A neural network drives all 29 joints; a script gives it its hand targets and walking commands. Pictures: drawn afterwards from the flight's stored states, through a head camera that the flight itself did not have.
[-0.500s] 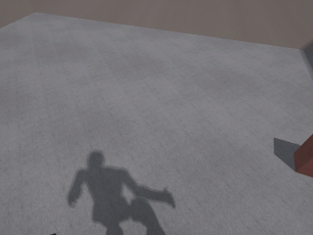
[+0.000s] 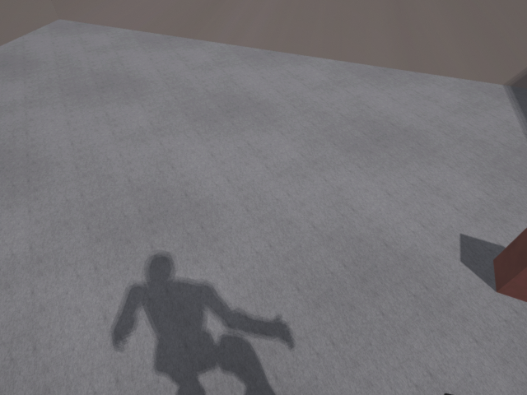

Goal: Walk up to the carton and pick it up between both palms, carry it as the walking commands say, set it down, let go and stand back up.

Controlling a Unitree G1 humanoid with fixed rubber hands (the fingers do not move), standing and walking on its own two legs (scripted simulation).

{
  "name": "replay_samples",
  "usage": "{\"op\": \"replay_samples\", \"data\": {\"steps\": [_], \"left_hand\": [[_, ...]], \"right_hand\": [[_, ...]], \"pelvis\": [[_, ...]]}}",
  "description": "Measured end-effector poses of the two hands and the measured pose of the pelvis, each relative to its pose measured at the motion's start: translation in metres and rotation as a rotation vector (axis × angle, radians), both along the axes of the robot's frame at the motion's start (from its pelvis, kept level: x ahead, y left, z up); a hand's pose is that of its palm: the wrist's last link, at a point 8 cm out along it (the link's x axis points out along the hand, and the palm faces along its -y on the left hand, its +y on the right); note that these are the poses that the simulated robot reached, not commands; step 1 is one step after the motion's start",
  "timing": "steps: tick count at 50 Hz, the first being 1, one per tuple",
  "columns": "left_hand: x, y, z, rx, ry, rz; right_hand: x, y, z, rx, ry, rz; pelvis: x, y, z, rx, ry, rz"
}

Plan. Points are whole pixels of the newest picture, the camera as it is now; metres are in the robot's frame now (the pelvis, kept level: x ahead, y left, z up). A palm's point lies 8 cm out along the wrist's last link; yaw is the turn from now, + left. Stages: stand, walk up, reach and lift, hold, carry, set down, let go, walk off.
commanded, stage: stand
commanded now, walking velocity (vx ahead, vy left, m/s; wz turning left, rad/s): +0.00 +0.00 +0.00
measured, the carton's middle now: out of the picture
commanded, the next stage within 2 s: walk up in 0.34 s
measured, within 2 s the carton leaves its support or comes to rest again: neither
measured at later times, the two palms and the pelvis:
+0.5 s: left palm out of the picture +0.10 +0.31 -0.11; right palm out of the picture +0.09 -0.31 -0.10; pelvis +0.01 +0.00 +0.00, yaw +0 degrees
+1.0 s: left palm out of the picture +0.16 +0.22 -0.13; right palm out of the picture -0.04 -0.28 -0.14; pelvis -0.02 -0.01 -0.02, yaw -15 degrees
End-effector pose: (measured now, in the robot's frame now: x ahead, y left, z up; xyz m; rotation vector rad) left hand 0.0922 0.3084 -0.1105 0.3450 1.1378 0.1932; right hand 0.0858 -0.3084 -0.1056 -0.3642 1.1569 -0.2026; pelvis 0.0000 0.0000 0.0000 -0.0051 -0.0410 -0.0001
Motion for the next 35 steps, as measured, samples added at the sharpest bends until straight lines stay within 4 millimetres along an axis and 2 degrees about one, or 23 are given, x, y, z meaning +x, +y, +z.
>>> {"op": "replay_samples", "data": {"steps": [28, 32, 35], "left_hand": [[0.004, 0.004, 0.001, 0.006, 0.009, 0.006], [0.006, 0.0, -0.007, -0.018, 0.018, -0.001], [0.007, -0.005, -0.017, -0.041, 0.041, -0.03]], "right_hand": [[0.006, 0.0, 0.001, -0.008, 0.001, -0.005], [0.004, -0.001, -0.003, -0.024, -0.033, -0.06], [-0.009, 0.008, -0.011, -0.022, -0.032, -0.098]], "pelvis": [[0.006, 0.002, 0.001, 0.0, 0.003, -0.001], [0.002, 0.003, -0.007, -0.006, 0.01, -0.034], [-0.004, 0.01, -0.013, -0.003, 0.02, -0.059]]}}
